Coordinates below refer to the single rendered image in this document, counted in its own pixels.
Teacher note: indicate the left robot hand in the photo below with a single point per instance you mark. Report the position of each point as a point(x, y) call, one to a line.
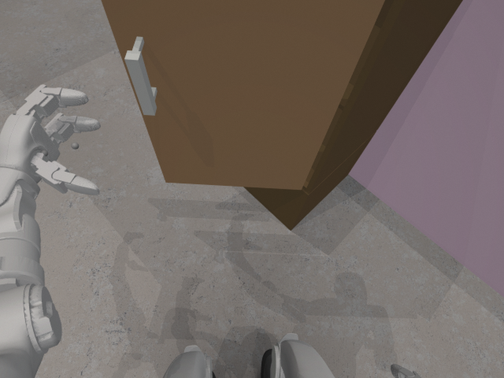
point(22, 138)

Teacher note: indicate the robot left thigh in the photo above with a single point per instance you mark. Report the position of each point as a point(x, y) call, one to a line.
point(192, 364)

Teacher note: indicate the robot left shin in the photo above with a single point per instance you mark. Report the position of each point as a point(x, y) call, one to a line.
point(191, 348)

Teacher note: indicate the left robot forearm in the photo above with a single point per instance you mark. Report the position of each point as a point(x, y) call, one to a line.
point(20, 247)

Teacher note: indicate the left robot upper arm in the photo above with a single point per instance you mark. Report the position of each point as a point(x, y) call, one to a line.
point(29, 326)

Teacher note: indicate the handle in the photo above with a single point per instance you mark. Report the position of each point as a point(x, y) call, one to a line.
point(137, 70)

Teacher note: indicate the cupboard door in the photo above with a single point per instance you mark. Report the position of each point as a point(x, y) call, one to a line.
point(246, 89)

